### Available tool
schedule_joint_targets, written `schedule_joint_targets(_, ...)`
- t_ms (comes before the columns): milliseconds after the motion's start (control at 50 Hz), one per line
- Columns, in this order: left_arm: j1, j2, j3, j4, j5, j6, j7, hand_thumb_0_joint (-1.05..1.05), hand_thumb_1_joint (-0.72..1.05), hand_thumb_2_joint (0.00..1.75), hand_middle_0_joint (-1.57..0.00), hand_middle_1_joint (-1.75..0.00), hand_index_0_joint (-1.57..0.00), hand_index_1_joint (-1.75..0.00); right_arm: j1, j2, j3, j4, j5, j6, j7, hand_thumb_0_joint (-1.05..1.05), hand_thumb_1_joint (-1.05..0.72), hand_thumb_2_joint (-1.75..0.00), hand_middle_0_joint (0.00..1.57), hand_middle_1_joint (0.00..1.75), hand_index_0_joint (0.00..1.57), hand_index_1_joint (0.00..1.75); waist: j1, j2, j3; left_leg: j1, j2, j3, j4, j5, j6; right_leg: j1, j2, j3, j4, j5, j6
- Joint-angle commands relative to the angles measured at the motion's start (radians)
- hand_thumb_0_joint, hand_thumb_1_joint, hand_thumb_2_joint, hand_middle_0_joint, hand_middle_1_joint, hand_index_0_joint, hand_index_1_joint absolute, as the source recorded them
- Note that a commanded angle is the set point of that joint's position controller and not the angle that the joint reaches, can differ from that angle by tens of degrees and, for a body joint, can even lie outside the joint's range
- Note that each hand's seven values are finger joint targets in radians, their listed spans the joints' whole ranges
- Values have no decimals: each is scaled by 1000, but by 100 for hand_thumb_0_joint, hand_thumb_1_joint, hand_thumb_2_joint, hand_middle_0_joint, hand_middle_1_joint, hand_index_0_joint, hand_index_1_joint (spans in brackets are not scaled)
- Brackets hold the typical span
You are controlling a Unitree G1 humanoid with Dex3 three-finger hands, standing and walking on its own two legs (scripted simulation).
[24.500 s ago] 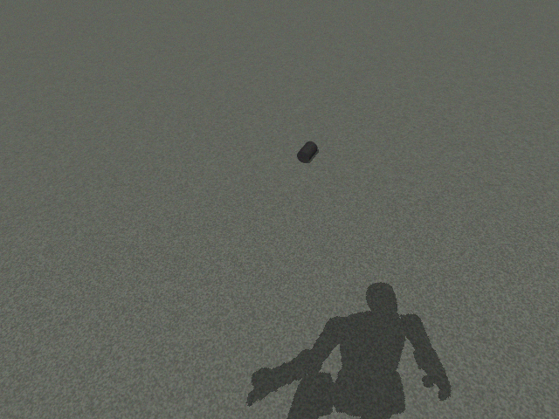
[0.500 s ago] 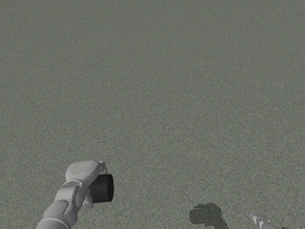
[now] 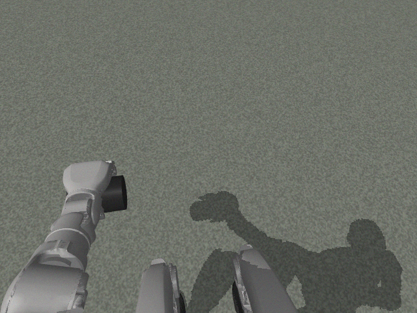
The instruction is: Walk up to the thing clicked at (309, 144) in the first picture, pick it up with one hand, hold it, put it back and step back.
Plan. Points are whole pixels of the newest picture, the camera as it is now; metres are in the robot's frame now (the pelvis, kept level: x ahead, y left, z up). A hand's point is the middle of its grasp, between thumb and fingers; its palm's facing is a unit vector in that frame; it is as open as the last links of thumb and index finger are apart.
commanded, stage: crouch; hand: left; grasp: from above
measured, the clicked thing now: (99, 195) +0.43 +0.22 -0.15
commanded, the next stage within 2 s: lower in 1.22 s
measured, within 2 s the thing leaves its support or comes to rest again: neither
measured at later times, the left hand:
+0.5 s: hand (113, 204) +0.45 +0.23 -0.30, palm faces -0.44 +0.00 -0.90, open 10.4 cm
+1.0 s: hand (120, 207) +0.46 +0.23 -0.37, palm faces -0.45 +0.00 -0.89, open 10.4 cm
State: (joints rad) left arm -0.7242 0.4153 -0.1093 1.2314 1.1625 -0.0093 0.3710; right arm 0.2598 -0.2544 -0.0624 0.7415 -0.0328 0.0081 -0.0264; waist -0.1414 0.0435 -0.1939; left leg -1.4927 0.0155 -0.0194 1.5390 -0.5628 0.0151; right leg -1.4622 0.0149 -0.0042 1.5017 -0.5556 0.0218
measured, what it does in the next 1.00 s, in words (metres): lowers itself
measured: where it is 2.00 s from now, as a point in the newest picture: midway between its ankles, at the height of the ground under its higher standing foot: outside the picture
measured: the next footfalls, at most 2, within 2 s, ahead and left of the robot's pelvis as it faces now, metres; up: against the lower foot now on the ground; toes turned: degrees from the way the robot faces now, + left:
none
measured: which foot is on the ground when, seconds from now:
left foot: down 0.00-1.00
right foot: down 0.00-1.00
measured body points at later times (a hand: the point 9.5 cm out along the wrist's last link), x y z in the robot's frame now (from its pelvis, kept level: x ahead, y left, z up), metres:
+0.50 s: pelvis -0.01 -0.01 -0.14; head +0.22 +0.03 +0.24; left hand +0.47 +0.23 -0.25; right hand +0.04 -0.29 -0.26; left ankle +0.07 +0.11 -0.55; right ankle +0.07 -0.13 -0.55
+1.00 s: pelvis -0.02 -0.01 -0.21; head +0.22 +0.03 +0.17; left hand +0.48 +0.23 -0.32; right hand -0.01 -0.28 -0.32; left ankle +0.07 +0.11 -0.55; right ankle +0.07 -0.13 -0.55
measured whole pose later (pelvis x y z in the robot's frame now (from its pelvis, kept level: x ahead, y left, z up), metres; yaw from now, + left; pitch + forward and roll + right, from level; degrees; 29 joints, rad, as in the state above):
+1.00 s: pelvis -0.02 -0.01 -0.21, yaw -4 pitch +36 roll -6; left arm -1.00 0.68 0.06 1.47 1.27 -0.16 0.39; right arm 0.19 -0.26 0.03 0.75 -0.13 -0.05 0.13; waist -0.25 0.01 -0.09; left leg -2.21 0.01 -0.09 2.25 -0.68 0.00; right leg -2.16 0.03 -0.07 2.19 -0.67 0.02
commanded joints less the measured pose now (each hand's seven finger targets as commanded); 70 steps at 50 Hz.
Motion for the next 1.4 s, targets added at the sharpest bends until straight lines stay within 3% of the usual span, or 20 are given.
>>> schedule_joint_targets(0,-399,242,57,-105,-9,12,23,0,70,70,-107,-57,-108,-57,84,-180,-56,-78,-7,-40,-6,0,-89,-90,20,30,20,30,-16,83,-553,265,-19,-29,-117,80,-2,123,12,-41,-77,103,-68)
schedule_joint_targets(40,-415,278,79,-99,-10,1,15,0,72,73,-109,-57,-110,-57,81,-186,-53,-78,-11,-44,-3,0,-89,-90,20,30,20,30,-18,92,-569,238,-20,-45,-77,38,-2,47,11,-48,-29,60,-71)
schedule_joint_targets(80,-421,237,64,-59,-20,-15,4,0,71,72,-109,-56,-109,-56,85,-181,-45,-75,-14,-49,3,0,-89,-90,20,30,20,30,-45,68,-526,159,-21,-56,-41,-20,1,-22,10,-55,7,13,-70)
schedule_joint_targets(160,-474,311,98,-77,-8,-54,2,0,70,71,-108,-54,-109,-54,101,-194,-36,-70,-20,-60,20,0,-89,-90,20,30,20,30,-54,92,-585,102,-26,-55,41,-44,4,-92,6,-57,71,-10,-68)
schedule_joint_targets(220,-486,323,106,-68,12,-80,14,0,69,72,-107,-56,-107,-55,109,-197,-23,-57,-30,-71,31,0,-89,-90,20,30,20,30,-67,117,-611,65,-29,-44,108,-20,5,-137,4,-59,119,12,-66)
schedule_joint_targets(240,-550,374,131,-131,21,-93,24,0,67,72,-106,-55,-107,-55,124,-195,-21,-46,-32,-72,33,0,-89,-90,20,30,20,30,-64,138,-653,56,-32,-27,138,2,7,-125,9,-58,133,32,-66)
schedule_joint_targets(360,-542,385,146,-66,53,-103,56,0,65,76,-105,-57,-105,-58,132,-201,-15,-29,-51,-79,63,0,-90,-90,20,30,20,30,-73,204,-672,44,-30,-18,226,73,4,-198,6,-71,211,87,-67)
schedule_joint_targets(520,-513,366,142,-6,44,-103,45,0,69,77,-109,-56,-108,-57,131,-203,-19,-23,-66,-79,97,0,-90,-90,20,30,20,30,-77,201,-664,0,-23,-15,335,175,12,-231,18,-81,295,176,-60)
schedule_joint_targets(560,-547,431,178,-57,46,-110,44,0,71,75,-109,-57,-109,-57,148,-210,-25,-15,-71,-75,105,0,-90,-90,20,30,20,30,-74,205,-676,-15,-19,-12,361,195,14,-217,20,-81,309,200,-56)
schedule_joint_targets(580,-515,383,150,-10,47,-108,37,0,71,76,-110,-57,-110,-57,140,-204,-20,-20,-72,-74,110,0,-91,-90,20,30,20,30,-83,197,-656,-32,-21,-14,364,191,12,-221,20,-84,323,195,-58)
schedule_joint_targets(640,-540,442,184,-31,57,-122,37,0,72,75,-110,-58,-110,-58,151,-219,-22,-11,-75,-67,121,0,-91,-90,20,30,20,30,-83,200,-662,-56,-18,-16,400,220,14,-229,25,-88,352,222,-55)
schedule_joint_targets(660,-500,407,171,20,54,-120,36,0,74,73,-110,-57,-110,-57,145,-210,-17,-23,-75,-67,126,0,-91,-90,20,30,20,30,-87,186,-637,-66,-18,-17,408,225,15,-226,24,-87,357,230,-54)
schedule_joint_targets(700,-551,485,207,-37,72,-136,39,0,73,71,-109,-57,-109,-57,160,-226,-20,-7,-78,-61,130,0,-91,-90,20,30,20,30,-79,206,-647,-73,-15,-17,425,236,13,-249,26,-92,381,238,-56)
schedule_joint_targets(800,-588,481,209,8,89,-156,52,0,73,69,-108,-57,-109,-56,151,-232,-11,-15,-86,-59,144,0,-91,-90,20,30,20,30,-102,212,-608,-146,-16,-21,445,148,12,-302,30,-106,416,169,-60)
schedule_joint_targets(820,-535,434,177,107,93,-146,51,0,70,66,-106,-56,-108,-55,135,-231,-2,-20,-84,-59,146,0,-91,-90,20,30,20,30,-97,200,-586,-159,-20,-25,437,104,12,-333,32,-108,424,127,-64)
schedule_joint_targets(880,-621,508,212,53,99,-155,60,0,69,67,-106,-56,-107,-55,151,-243,0,-15,-91,-63,146,0,-91,-90,20,30,20,30,-113,236,-584,-159,-18,-35,446,57,8,-366,29,-117,441,89,-64)
schedule_joint_targets(920,-643,485,187,81,89,-152,63,0,69,68,-107,-54,-107,-53,125,-245,9,-15,-90,-66,144,0,-90,-90,20,30,20,30,-115,243,-570,-176,-16,-35,455,18,8,-402,32,-121,455,59,-67)
schedule_joint_targets(1080,-698,587,216,116,100,-164,77,0,68,63,-104,-54,-106,-52,143,-253,44,2,-102,-79,137,0,-90,-90,20,30,20,30,-134,222,-562,-285,-23,-10,532,-8,22,-371,37,-118,476,45,-57)
schedule_joint_targets(1220,-653,584,201,166,96,-151,71,0,66,60,-105,-49,-105,-48,126,-267,64,-5,-100,-77,136,0,-90,-90,20,30,20,30,-126,238,-534,-302,-18,-24,546,-6,18,-416,40,-138,517,51,-62)
schedule_joint_targets(1380,-645,551,177,168,74,-148,49,0,66,59,-108,-44,-107,-45,129,-275,74,-6,-98,-73,142,0,-90,-90,20,30,20,30,-152,235,-492,-315,-14,-42,571,22,14,-448,41,-155,553,81,-60)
